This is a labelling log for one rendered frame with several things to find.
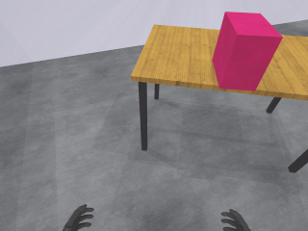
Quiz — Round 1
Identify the carton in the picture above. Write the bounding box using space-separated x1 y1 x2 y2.
212 12 283 91

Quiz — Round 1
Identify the robot right hand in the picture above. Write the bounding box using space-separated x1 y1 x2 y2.
221 209 251 231

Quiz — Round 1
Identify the table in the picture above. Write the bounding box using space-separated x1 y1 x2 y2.
131 24 308 173

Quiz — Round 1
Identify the robot left hand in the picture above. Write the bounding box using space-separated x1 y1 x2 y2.
63 204 94 231

